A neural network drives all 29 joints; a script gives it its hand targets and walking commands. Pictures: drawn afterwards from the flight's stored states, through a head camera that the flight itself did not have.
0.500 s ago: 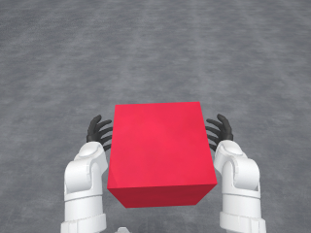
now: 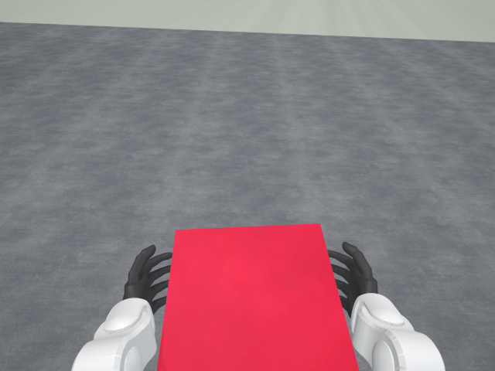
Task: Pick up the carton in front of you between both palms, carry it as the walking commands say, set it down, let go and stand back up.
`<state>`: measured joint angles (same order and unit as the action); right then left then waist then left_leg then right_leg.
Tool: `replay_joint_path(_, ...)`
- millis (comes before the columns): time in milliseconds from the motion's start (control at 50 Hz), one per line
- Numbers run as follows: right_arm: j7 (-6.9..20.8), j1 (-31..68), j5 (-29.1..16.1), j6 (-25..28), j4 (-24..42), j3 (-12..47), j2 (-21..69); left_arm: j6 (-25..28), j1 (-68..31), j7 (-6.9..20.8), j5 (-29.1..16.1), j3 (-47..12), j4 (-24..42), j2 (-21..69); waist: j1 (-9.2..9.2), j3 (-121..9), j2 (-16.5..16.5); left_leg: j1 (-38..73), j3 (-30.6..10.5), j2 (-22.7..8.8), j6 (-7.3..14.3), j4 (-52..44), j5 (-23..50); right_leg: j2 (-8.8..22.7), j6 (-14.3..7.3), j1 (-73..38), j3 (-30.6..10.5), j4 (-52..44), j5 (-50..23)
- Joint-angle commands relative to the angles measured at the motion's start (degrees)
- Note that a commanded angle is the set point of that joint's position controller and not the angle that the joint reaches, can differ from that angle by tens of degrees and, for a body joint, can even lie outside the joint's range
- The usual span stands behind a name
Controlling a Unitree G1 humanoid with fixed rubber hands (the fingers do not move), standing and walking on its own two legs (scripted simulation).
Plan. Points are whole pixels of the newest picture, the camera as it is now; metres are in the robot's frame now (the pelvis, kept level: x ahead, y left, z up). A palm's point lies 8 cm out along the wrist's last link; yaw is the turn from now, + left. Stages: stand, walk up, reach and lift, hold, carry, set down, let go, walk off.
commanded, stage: carry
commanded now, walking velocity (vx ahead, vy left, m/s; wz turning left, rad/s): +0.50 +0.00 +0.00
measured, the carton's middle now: (251, 327) +0.22 +0.00 +0.02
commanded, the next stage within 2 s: none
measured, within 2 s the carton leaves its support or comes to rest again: neither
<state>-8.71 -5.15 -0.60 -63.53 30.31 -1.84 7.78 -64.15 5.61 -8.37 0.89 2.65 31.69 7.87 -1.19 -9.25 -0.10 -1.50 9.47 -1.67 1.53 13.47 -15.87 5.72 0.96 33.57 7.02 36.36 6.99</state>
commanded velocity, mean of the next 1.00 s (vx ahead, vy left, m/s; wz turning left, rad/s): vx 0.50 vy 0.00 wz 0.00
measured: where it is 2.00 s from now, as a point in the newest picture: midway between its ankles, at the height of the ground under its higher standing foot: (234, 224)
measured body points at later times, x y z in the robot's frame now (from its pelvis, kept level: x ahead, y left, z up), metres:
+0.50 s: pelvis +0.29 -0.04 +0.00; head +0.26 -0.05 +0.45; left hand +0.52 +0.13 +0.09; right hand +0.54 -0.18 +0.08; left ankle +0.41 +0.13 -0.70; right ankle +0.24 -0.13 -0.75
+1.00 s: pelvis +0.61 +0.02 +0.00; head +0.60 +0.04 +0.45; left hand +0.85 +0.17 +0.09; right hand +0.85 -0.13 +0.09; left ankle +0.52 +0.11 -0.75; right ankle +0.73 -0.14 -0.70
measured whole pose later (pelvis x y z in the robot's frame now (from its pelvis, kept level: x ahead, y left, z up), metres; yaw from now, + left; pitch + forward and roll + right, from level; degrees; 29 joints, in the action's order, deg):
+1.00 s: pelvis +0.61 +0.02 +0.00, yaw +1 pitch +4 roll -1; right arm -8.6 -5.4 -0.6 -63.4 31.5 -1.8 7.8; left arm -64.5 5.5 -8.3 1.7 2.1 33.0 7.8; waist -1.3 -7.4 0.8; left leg -2.5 12.2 -2.9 0.7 12.6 -14.1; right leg 6.9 1.1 34.4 7.2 39.2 5.6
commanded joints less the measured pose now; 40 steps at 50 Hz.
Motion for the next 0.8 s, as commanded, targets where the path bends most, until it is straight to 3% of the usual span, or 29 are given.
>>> replay_joint_path(0,0.7,16.9,-7.7,-1.9,3.4,28.2,30.9,-1.6,-18.9,-0.5,-8.2,-29.9,3.4,31.7,0.05,3.6,-9.7,0.8,-4.2,-12.1,4.7,-4.0,21.6,-1.5,-1.0,-0.4,3.7,-4.7,-4.8)
replay_joint_path(60,-0.1,18.2,-7.3,-2.8,3.8,28.0,29.9,-2.6,-18.6,-0.6,-8.7,-28.8,2.8,30.0,0.86,2.4,-9.2,-0.8,-1.1,-11.5,2.8,5.3,29.4,-3.7,-2.4,-10.8,6.7,-8.4,-2.6)
replay_joint_path(80,-0.3,18.6,-7.4,-3.0,4.2,28.4,30.1,-2.6,-17.5,-0.6,-8.7,-28.4,2.2,30.0,1.65,-0.6,-7.1,-3.2,1.9,-9.3,1.3,13.7,32.6,-6.1,-2.6,-19.4,8.7,-10.0,1.2)
replay_joint_path(100,-0.5,18.7,-7.4,-3.2,4.3,28.7,29.8,-2.6,-17.2,-0.6,-8.5,-27.8,1.8,30.1,2.49,-5.1,-2.8,-10.4,2.9,-7.2,-0.4,24.8,27.1,-3.3,-3.1,-31.6,4.3,-10.3,5.3)
replay_joint_path(120,-0.5,19.3,-7.5,-3.4,5.1,29.0,30.0,-2.6,-17.3,-0.7,-8.2,-27.1,1.6,28.5,2.68,-9.3,10.8,-21.9,2.6,-2.5,-2.7,42.8,11.1,11.7,-7.5,-40.1,-19.9,-17.1,14.8)
replay_joint_path(140,-0.5,21.2,-8.1,-3.3,5.8,30.1,30.7,-2.3,-18.0,-0.6,-8.8,-26.9,0.1,29.9,2.80,-9.4,20.6,-36.3,-0.6,3.6,-3.3,55.2,-10.2,19.5,-14.0,-46.1,-38.4,-25.3,10.9)
replay_joint_path(160,-0.1,21.3,-9.3,-2.9,5.7,30.6,32.7,-1.8,-17.7,-0.2,-9.3,-27.2,1.1,32.5,2.26,-10.3,15.4,-36.2,-7.1,-0.7,-1.5,61.8,-11.1,18.5,-13.8,-42.0,-35.1,-24.8,3.3)
replay_joint_path(200,0.7,21.8,-8.7,-1.5,3.9,31.4,38.3,-0.5,-20.7,1.3,-10.4,-29.2,2.0,37.5,1.81,-10.0,5.3,-34.9,-10.2,-5.0,0.2,60.2,-6.2,16.0,-10.7,-34.4,-23.3,-23.7,3.7)
replay_joint_path(220,1.1,21.3,-8.3,-0.9,2.7,31.2,40.2,0.1,-21.4,1.9,-10.5,-30.0,1.4,38.9,1.29,-8.9,3.3,-33.2,-10.5,-6.7,0.2,55.0,-2.6,14.1,-8.3,-30.7,-18.8,-25.4,7.3)
replay_joint_path(240,1.4,20.8,-7.9,-0.2,2.1,31.1,41.5,0.6,-22.3,2.5,-10.6,-30.8,1.6,39.9,1.04,-8.5,3.9,-31.9,-9.2,-6.5,0.0,51.7,-0.1,13.0,-7.0,-28.4,-15.4,-27.0,10.3)
replay_joint_path(300,1.4,18.5,-5.5,0.9,-0.5,30.4,41.5,1.4,-21.1,3.4,-10.5,-31.4,0.0,39.1,1.08,-5.6,6.8,-31.6,-5.7,-6.0,-1.4,41.7,2.8,11.7,-7.3,-25.7,-9.6,-30.2,12.9)
replay_joint_path(380,0.9,17.9,-5.3,1.1,0.4,30.6,40.1,1.6,-19.5,3.0,-10.0,-30.9,0.7,36.7,1.23,-1.9,7.2,-33.1,-2.7,-5.6,-2.8,27.4,9.0,10.7,-8.0,-27.6,-5.6,-32.4,9.8)
replay_joint_path(480,0.2,18.9,-7.3,0.0,3.8,31.1,36.4,0.7,-18.0,1.3,-9.1,-29.6,2.6,33.4,1.70,2.0,7.3,-33.3,-0.2,-4.8,-3.0,19.3,13.7,9.6,-7.2,-30.9,-2.2,-31.6,5.1)
replay_joint_path(560,-0.4,18.4,-7.6,-1.4,4.7,29.5,31.9,-0.8,-17.0,-0.3,-8.2,-28.5,3.1,30.2,2.14,3.1,8.5,-30.5,2.5,-3.7,-1.9,14.4,11.6,9.4,-6.5,-35.1,-0.7,-26.5,-5.4)
replay_joint_path(580,-0.5,18.0,-7.7,-1.8,4.6,29.0,31.2,-1.1,-17.2,-0.6,-8.3,-28.7,3.4,29.8,1.83,1.8,8.1,-26.0,4.0,-2.5,-1.3,13.0,10.0,9.0,-5.9,-34.9,0.3,-22.1,-10.0)
replay_joint_path(600,-0.7,16.6,-7.7,-2.0,3.6,28.4,30.8,-1.5,-17.7,-0.8,-8.5,-29.1,3.8,29.9,0.80,-1.4,5.2,-16.3,6.2,0.1,-0.3,10.5,7.6,6.8,-4.6,-32.7,3.4,-12.4,-16.1)
replay_joint_path(620,-0.7,16.0,-7.7,-2.2,2.7,27.8,31.1,-1.8,-18.2,-1.0,-8.7,-29.4,4.1,29.4,-0.12,-6.5,2.2,-2.6,3.5,-1.5,1.0,11.4,4.6,4.8,-2.8,-25.6,5.8,-0.8,-17.1)
replay_joint_path(640,-0.7,15.8,-7.4,-2.2,2.7,27.2,29.8,-2.0,-18.4,-0.9,-9.1,-29.7,5.0,29.4,-0.56,-10.7,-10.0,8.5,-17.5,-14.8,4.7,6.7,0.0,0.3,-0.1,-13.0,5.8,16.2,-4.3)
replay_joint_path(660,-0.4,15.3,-8.1,-1.9,2.3,27.5,31.7,-2.0,-19.5,-0.6,-10.0,-31.1,7.0,29.9,-0.56,-10.8,-18.7,17.0,-35.5,-21.7,10.6,-0.5,4.9,-6.8,0.9,3.4,3.2,28.1,15.7)
replay_joint_path(680,0.1,15.9,-8.7,-1.3,3.4,27.9,34.4,-1.8,-20.7,0.1,-11.6,-32.9,6.9,32.6,-0.72,-10.6,-17.0,15.0,-36.1,-23.2,12.3,0.4,15.2,-3.8,-0.4,7.3,-3.1,36.9,20.7)
replay_joint_path(700,0.8,17.6,-9.2,-0.9,4.5,28.7,37.1,-1.2,-21.4,0.7,-11.9,-33.1,6.3,35.6,-0.72,-11.3,-10.9,12.9,-29.1,-21.9,10.6,1.9,19.9,-1.0,-1.3,7.9,-5.5,38.8,19.8)
replay_joint_path(740,1.9,20.6,-9.4,0.4,5.7,30.5,40.4,0.0,-21.1,1.5,-10.5,-32.8,4.3,39.6,0.11,-10.4,-4.2,5.1,-20.4,-19.2,6.7,0.5,15.3,2.7,-1.6,4.1,-7.5,31.8,12.0)
replay_joint_path(780,2.8,21.4,-9.8,1.0,6.3,31.8,40.9,0.8,-19.0,1.7,-9.0,-32.2,2.2,40.9,0.38,-7.9,-5.0,-0.6,-14.0,-16.9,4.5,-2.8,8.9,2.0,-1.5,1.0,-4.6,24.6,8.2)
